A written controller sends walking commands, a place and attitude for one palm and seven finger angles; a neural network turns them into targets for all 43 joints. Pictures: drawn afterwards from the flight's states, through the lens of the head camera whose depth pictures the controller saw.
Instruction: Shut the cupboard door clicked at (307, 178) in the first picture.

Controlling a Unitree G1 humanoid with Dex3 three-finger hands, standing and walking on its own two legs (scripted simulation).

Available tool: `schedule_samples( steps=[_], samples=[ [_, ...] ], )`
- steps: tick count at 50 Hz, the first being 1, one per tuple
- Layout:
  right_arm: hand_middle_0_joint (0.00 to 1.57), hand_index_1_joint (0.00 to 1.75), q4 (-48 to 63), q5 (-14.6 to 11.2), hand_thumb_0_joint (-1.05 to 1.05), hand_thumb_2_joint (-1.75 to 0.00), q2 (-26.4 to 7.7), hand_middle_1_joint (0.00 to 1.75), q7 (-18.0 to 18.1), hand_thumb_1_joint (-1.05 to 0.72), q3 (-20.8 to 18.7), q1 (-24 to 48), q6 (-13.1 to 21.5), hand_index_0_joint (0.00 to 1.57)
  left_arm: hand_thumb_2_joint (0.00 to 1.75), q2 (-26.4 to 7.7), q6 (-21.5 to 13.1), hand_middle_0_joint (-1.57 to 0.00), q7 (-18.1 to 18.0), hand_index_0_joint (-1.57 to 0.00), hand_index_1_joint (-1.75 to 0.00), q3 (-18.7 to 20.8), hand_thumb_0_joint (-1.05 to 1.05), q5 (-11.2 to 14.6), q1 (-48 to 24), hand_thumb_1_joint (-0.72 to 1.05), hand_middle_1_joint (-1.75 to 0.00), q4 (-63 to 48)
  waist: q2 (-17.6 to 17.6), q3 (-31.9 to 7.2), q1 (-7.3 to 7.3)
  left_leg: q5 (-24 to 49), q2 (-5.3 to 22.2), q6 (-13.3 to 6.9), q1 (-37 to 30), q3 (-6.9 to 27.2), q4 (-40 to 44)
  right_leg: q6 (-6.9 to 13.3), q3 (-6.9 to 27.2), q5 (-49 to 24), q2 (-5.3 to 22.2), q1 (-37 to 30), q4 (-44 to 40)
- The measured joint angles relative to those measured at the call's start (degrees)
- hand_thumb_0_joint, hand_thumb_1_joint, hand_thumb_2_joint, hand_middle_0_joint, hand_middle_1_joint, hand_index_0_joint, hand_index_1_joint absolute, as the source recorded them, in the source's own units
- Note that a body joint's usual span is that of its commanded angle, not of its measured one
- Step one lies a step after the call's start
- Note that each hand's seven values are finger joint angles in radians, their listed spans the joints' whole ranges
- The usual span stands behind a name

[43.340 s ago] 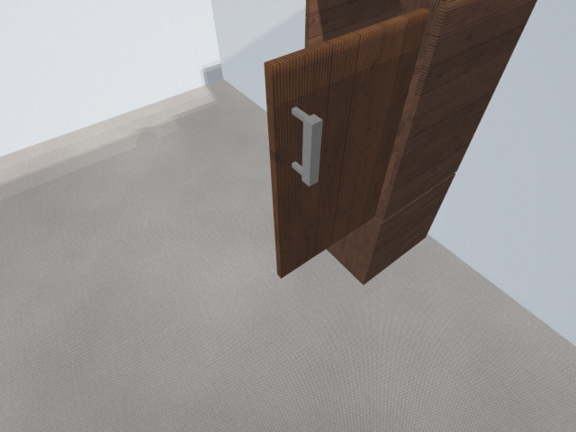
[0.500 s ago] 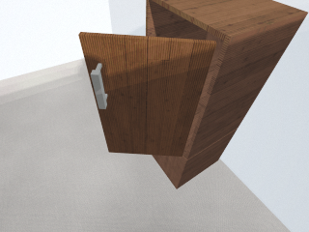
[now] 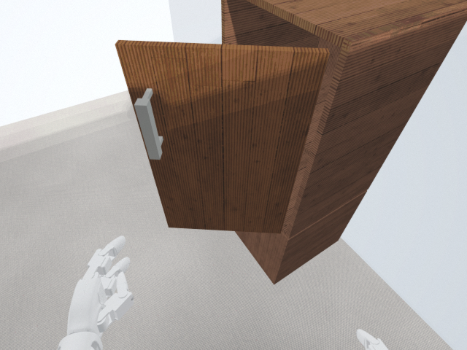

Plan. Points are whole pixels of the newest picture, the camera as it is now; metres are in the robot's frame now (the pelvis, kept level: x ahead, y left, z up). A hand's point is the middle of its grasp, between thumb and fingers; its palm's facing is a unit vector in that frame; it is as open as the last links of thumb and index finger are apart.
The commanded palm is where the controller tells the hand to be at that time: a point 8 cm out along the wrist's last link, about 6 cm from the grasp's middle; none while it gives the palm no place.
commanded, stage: raise the hand and make a fist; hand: left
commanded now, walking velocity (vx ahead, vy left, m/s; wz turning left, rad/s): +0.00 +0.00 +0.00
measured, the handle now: (152, 124) +0.51 +0.18 +0.12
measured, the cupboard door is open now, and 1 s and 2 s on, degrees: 54 54 54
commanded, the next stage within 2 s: bring the fist close to the handle in 1.72 s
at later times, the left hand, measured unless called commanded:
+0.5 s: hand (150, 304) +0.20 +0.14 +0.02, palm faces -0.07 -1.00 -0.05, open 4.8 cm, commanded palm +0.16 +0.20 +0.03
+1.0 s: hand (123, 272) +0.22 +0.17 +0.07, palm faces -0.02 -1.00 -0.05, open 3.1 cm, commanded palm +0.20 +0.22 +0.09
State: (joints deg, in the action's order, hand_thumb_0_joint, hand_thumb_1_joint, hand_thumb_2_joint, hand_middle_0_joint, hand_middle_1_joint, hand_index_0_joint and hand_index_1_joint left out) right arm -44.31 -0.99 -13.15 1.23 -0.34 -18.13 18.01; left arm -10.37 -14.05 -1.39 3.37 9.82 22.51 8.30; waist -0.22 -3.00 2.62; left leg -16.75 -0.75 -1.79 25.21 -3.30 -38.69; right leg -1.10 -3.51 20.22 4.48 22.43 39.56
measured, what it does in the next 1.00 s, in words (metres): stands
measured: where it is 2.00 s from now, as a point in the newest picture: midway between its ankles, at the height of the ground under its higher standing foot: outside the picture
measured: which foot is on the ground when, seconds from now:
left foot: down 0.00-1.00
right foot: down 0.00-1.00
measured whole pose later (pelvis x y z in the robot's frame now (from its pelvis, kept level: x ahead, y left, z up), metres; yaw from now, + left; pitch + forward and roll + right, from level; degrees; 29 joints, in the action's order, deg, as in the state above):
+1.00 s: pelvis +0.02 -0.02 -0.02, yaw +0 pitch +6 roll -1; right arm -30.8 -3.1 -13.5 3.3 1.2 -14.4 15.5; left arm -15.2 -13.3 14.9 9.3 17.1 24.3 -10.2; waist -1.6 -5.2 -1.0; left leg -23.0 1.9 -0.6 32.2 -1.2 -49.0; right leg -0.3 -5.0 25.2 2.0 27.7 46.9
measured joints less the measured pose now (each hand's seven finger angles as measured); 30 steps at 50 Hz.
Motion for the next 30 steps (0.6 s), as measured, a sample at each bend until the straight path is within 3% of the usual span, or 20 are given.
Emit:
schedule_samples(
  steps=[4,6,9,12,15,18,20,23,26,30],
  samples=[
    [0.2,0.29,6.92,1.06,0.01,-0.9,-0.65,0.3,-2.63,-0.91,-1.88,4.61,0.27,0.2,0.9,0.97,-16.54,-0.29,12.16,-0.29,-0.41,2.05,0.01,2.67,-2.28,0.92,-0.41,-0.01,1.6,-3.44,-0.76,-4.51,1.43,0.49,11.83,-0.51,-11.62,0.31,1.01,4.53,-0.74,12.43,12.18],
    [0.2,0.29,10.45,0.74,0.01,-0.9,-0.99,0.3,-3.08,-0.91,-2.68,6.46,-0.73,0.2,0.9,0.44,-18.68,-0.32,16.9,-0.33,-0.44,2.33,0.01,3.19,-1.04,0.92,-0.44,-0.76,2.44,-3.72,-1.56,-6.78,2.03,0.64,16.15,-0.27,-16.93,0.73,0.99,6.93,-1.1,16.73,17.53],
    [0.2,0.29,14.71,0.05,0.01,-0.9,-1.7,0.3,-2.27,-0.91,-3.19,8.27,-2.45,0.2,0.9,-0.42,-14.23,-0.37,19.11,-0.38,-0.5,2.39,0.01,4.45,3.42,0.91,-0.5,-3.68,2.52,-3.63,-3.09,-9.22,2.57,1.42,20.12,0.82,-22.24,1.25,0.14,9.61,-1.43,20.21,22.58],
    [0.2,0.29,16.99,-0.11,0.01,-0.9,-1.69,0.3,-0.82,-0.91,-3.05,8.96,-3.3,0.2,0.9,-1.38,-10.55,-0.43,17.23,-0.44,-0.55,3.1,0.02,5.03,8.7,0.91,-0.56,-8.6,1.67,-3.8,-4.73,-10.73,3.09,2.27,22.35,2.62,-25.21,2.12,-1.5,11.18,-1.96,21.41,24.63],
    [0.2,0.29,17.21,-0.05,0.01,-0.9,-1.26,0.3,0.51,-0.91,-2.02,9.06,-3.14,0.2,0.9,-2.45,-11.47,-0.48,16.16,-0.49,-0.61,3.96,0.02,5.59,10.96,0.91,-0.61,-13.64,0.49,-3.89,-6.19,-11.53,3.5,2.84,23.85,4.55,-26.97,2.8,-3.33,12.0,-2.51,21.77,25.29],
    [0.2,0.29,15.9,-0.21,0.01,-0.9,-0.54,0.3,1.29,-0.91,-0.47,9.24,-3.0,0.2,0.9,-3.03,-12.64,-0.54,17.77,-0.54,-0.67,4.45,0.02,6.5,8.81,0.91,-0.67,-16.64,-0.8,-3.85,-6.95,-11.81,3.84,3.36,24.99,5.95,-27.94,3.28,-4.62,12.27,-2.99,22.14,25.49],
    [0.2,0.29,14.89,-0.59,0.01,-0.9,0.25,0.3,1.63,-0.91,0.48,9.19,-3.47,0.2,0.9,-3.27,-11.13,-0.57,19.72,-0.58,-0.71,4.52,0.02,7.08,6.19,0.91,-0.71,-17.08,-1.61,-3.69,-6.91,-11.71,4.04,3.59,24.98,6.27,-27.75,3.47,-4.91,12.13,-3.25,22.01,25.12],
    [0.2,0.3,14.04,-1.14,0.01,-0.9,1.79,0.3,1.93,-0.91,1.37,8.05,-4.97,0.2,0.9,-3.79,-5.77,-0.63,21.89,-0.63,-0.77,4.77,0.02,7.62,3.63,0.9,-0.77,-16.67,-2.2,-3.63,-5.94,-11.04,4.07,3.84,23.36,5.7,-25.66,3.42,-4.39,11.51,-3.29,20.9,23.53],
    [0.2,0.3,13.67,-1.34,0.02,-0.9,2.7,0.3,2.23,-0.91,1.6,5.85,-6.35,0.21,0.9,-4.25,-1.24,-0.68,21.87,-0.69,-0.83,5.93,0.02,8.26,3.65,0.9,-0.83,-15.9,-2.36,-3.73,-4.62,-10.08,3.98,3.71,20.39,4.52,-22.31,3.09,-3.35,10.58,-3.21,18.72,20.94],
    [0.2,0.3,13.12,-1.27,0.02,-0.9,2.12,0.3,2.5,-0.91,0.95,2.62,-6.62,0.21,0.9,-4.13,-1.09,-0.76,20.3,-0.76,-0.91,8.09,0.02,9.35,5.58,0.9,-0.91,-15.82,-2.01,-3.87,-3.52,-8.89,3.71,3.39,16.74,3.23,-18.21,2.69,-2.23,9.35,-3.03,15.84,17.55]
  ],
)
